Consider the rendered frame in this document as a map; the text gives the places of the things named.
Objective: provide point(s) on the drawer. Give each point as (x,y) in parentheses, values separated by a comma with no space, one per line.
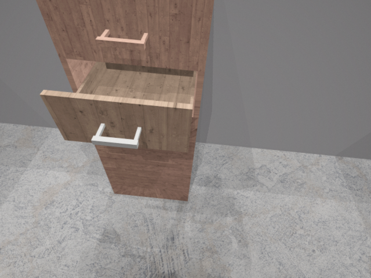
(125,97)

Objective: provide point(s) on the handle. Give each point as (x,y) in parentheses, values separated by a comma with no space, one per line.
(115,142)
(120,43)

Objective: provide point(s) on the cabinet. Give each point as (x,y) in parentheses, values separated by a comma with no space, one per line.
(176,33)

